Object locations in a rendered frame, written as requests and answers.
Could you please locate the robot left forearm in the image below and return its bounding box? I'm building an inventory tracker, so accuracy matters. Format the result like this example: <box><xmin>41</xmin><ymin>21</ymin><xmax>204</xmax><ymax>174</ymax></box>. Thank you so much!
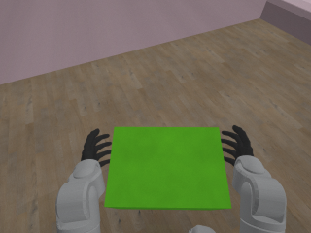
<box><xmin>55</xmin><ymin>159</ymin><xmax>105</xmax><ymax>233</ymax></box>

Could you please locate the robot right forearm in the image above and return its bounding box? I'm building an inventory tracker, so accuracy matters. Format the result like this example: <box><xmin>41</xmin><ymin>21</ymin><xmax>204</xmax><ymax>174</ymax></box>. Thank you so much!
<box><xmin>232</xmin><ymin>155</ymin><xmax>287</xmax><ymax>233</ymax></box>

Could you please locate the right robot hand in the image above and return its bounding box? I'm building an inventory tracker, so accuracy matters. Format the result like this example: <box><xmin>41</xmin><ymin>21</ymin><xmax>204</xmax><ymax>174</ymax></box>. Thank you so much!
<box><xmin>221</xmin><ymin>125</ymin><xmax>254</xmax><ymax>166</ymax></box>

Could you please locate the left robot hand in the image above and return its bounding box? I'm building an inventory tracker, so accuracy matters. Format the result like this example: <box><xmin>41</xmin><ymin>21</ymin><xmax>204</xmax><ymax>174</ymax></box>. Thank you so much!
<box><xmin>81</xmin><ymin>128</ymin><xmax>112</xmax><ymax>167</ymax></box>

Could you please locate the carton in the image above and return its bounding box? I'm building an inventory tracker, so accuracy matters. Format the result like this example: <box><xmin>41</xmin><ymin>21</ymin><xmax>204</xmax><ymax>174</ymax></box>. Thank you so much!
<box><xmin>104</xmin><ymin>126</ymin><xmax>232</xmax><ymax>211</ymax></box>

